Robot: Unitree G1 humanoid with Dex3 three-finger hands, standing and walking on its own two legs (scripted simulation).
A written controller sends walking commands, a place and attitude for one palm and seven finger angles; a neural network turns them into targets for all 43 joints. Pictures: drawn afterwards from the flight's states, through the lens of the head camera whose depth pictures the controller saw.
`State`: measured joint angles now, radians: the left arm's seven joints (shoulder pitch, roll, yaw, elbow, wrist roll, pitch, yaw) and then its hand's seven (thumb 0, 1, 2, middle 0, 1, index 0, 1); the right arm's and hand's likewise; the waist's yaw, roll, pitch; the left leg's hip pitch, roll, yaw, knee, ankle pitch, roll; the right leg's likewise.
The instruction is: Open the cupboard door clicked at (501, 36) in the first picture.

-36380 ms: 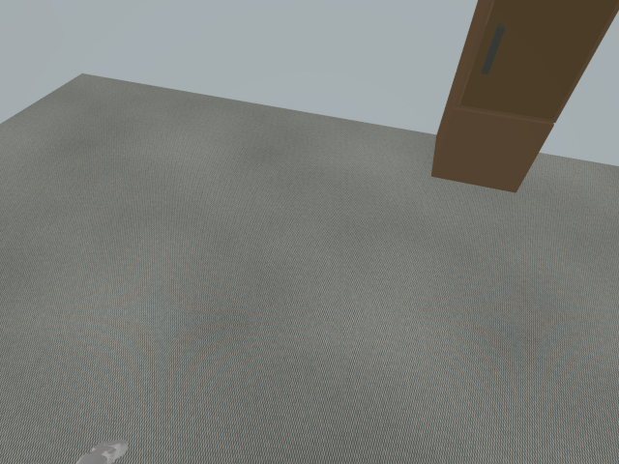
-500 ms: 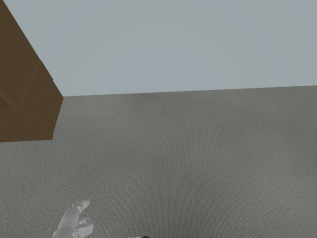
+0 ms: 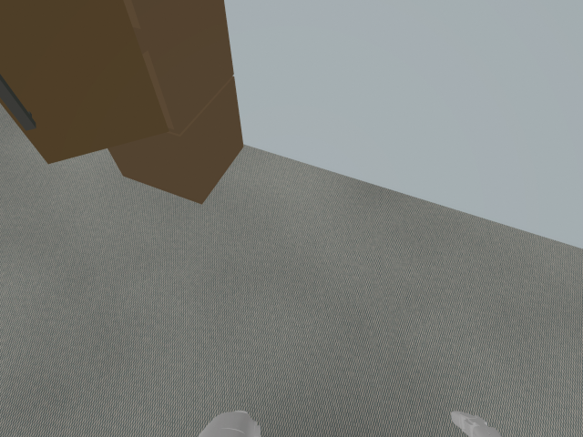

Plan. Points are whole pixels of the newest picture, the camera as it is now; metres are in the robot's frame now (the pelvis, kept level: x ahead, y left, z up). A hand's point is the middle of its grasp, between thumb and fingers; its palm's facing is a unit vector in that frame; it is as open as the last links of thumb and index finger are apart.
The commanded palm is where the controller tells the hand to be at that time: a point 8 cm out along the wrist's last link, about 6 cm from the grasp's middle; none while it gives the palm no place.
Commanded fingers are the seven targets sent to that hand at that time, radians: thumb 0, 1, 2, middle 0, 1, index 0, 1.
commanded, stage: turn to face it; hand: left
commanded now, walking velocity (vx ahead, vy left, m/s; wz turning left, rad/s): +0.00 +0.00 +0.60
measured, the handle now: (10, 95) +0.80 +0.79 -0.09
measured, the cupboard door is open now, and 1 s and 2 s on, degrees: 47 47 47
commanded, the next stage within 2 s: take the last steps up to it in 0.82 s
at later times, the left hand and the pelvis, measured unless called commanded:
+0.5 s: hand out of the picture +0.11 +0.26 -0.15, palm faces +0.25 -0.95 -0.21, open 7.4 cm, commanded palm none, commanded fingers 0.00 0.90 0.90 -0.20 -0.30 -0.20 -0.30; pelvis +0.03 +0.03 +0.01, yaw +15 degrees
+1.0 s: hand out of the picture +0.02 +0.15 -0.14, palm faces +0.47 -0.84 -0.27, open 7.3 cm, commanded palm none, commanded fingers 0.00 0.90 0.90 -0.20 -0.30 -0.20 -0.30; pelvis +0.05 -0.05 +0.01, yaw +27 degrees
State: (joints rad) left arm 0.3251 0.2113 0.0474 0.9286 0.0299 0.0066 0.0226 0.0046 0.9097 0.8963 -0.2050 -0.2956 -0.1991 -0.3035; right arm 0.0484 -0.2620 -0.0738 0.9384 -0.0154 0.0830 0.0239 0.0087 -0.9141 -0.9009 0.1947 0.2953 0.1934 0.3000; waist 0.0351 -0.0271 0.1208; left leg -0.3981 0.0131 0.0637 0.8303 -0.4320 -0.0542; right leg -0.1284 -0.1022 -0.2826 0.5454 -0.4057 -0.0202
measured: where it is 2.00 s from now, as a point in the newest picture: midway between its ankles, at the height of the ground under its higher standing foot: (245, 434)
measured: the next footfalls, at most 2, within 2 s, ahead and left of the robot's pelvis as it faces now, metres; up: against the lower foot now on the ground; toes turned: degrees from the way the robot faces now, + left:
left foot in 0.06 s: +0.05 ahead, +0.11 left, +0.00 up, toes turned +7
right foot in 0.70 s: +0.08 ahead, -0.10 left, +0.00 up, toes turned +19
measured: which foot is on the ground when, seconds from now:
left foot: up 0.00-0.04, down 0.06-0.72, up 0.74-1.00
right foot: down 0.00-0.08, up 0.10-0.68, down 0.70-1.00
